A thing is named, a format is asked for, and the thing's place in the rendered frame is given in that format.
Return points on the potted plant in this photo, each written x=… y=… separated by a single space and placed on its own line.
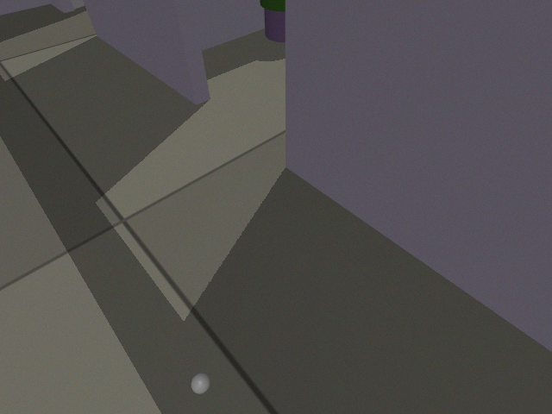
x=274 y=19

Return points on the ball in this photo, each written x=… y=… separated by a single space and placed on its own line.
x=200 y=383

